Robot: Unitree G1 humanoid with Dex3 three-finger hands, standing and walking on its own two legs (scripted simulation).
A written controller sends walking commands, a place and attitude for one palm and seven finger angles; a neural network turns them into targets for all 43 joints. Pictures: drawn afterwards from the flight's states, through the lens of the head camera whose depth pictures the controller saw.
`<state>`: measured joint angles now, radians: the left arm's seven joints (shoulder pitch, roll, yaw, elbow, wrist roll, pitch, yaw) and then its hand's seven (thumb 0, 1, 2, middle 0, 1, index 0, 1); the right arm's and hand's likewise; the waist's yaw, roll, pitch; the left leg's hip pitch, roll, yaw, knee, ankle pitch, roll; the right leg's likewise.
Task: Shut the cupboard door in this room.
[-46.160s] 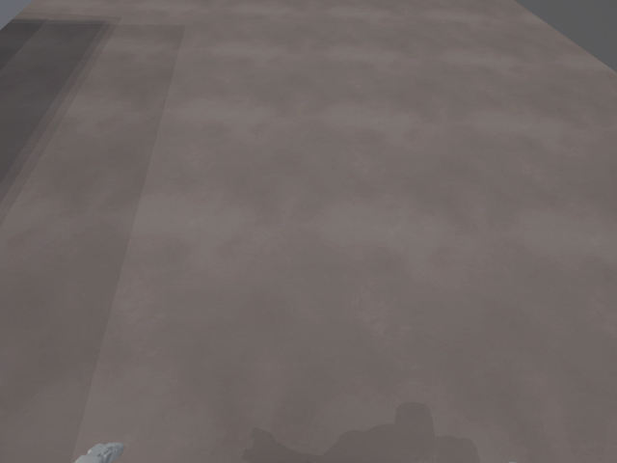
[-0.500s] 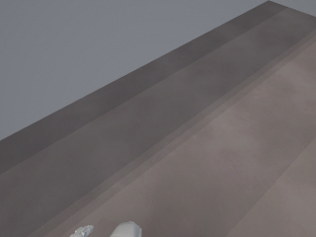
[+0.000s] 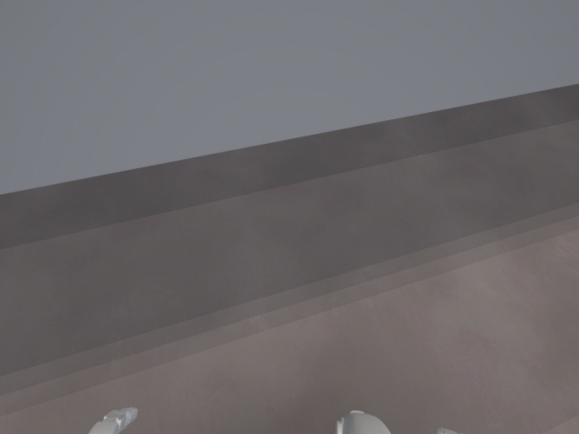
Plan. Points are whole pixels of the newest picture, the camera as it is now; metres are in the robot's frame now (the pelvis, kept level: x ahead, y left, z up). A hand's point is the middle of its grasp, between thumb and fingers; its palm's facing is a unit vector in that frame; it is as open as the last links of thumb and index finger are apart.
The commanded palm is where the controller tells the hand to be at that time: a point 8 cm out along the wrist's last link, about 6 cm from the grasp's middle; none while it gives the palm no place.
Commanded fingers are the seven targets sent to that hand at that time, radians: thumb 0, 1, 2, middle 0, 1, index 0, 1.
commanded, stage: walk to a spot facing it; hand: left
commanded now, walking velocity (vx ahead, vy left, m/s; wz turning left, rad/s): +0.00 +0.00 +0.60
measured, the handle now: out of the picture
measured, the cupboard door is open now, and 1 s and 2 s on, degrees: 82 82 82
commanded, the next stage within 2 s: turn to face it in 1.94 s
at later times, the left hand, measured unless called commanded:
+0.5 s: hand out of the picture +0.02 +0.18 -0.16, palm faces +0.34 -0.91 -0.25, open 7.4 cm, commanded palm none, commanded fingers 0.00 0.90 0.90 -0.20 -0.30 -0.20 -0.30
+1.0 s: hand out of the picture +0.09 +0.30 -0.17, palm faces +0.53 -0.83 -0.18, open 7.4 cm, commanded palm none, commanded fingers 0.00 0.90 0.90 -0.20 -0.30 -0.20 -0.30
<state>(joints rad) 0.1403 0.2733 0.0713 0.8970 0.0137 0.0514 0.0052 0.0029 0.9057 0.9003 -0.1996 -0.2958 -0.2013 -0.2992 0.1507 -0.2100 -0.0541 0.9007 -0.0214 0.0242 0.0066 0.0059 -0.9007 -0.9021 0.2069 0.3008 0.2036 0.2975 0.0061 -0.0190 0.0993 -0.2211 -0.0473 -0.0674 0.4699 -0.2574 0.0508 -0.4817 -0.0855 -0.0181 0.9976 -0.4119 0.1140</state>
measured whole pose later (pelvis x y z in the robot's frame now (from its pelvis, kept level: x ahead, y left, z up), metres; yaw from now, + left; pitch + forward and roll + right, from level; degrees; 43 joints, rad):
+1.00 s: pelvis +0.12 +0.09 +0.00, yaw +33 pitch +0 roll +0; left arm 0.16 0.23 0.05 0.95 0.02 0.00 -0.04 0.00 0.91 0.90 -0.20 -0.30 -0.20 -0.30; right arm 0.35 -0.15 -0.04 1.02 -0.02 -0.06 0.00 0.01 -0.90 -0.90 0.21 0.30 0.20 0.30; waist -0.01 -0.03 0.07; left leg 0.05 -0.04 -0.01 0.28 -0.33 0.05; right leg -0.64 -0.13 -0.09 0.93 -0.18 0.10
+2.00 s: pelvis +0.46 +0.38 +0.00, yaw +48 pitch +0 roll +0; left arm 0.17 0.19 0.07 1.00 0.03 -0.01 -0.03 0.00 0.91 0.90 -0.20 -0.30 -0.20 -0.30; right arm 0.32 -0.17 -0.07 1.05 -0.02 -0.08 -0.01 -0.01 -0.93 -0.90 0.20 0.30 0.20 0.30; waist 0.01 -0.03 0.04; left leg -0.02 -0.02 0.13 0.30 -0.27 0.05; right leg -0.62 -0.15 -0.09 0.91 -0.13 0.06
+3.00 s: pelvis +0.57 +0.52 +0.00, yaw +77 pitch +1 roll -2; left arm 0.14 0.25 0.07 0.93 0.01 0.05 0.01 0.00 0.91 0.90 -0.20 -0.30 -0.20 -0.30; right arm 0.20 -0.19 -0.06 0.93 -0.02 0.02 0.00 0.01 -0.90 -0.90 0.21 0.30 0.20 0.30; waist -0.02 0.00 0.08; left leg -0.28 -0.07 -0.07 0.46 -0.19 0.07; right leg -0.44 -0.07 0.00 0.93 -0.43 0.11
